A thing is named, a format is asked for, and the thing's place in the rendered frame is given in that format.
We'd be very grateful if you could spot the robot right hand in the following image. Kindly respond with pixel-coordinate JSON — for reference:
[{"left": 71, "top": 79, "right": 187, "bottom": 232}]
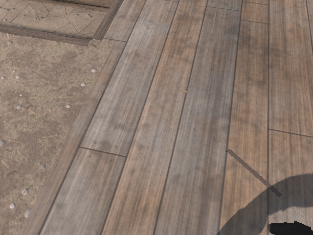
[{"left": 267, "top": 221, "right": 313, "bottom": 235}]

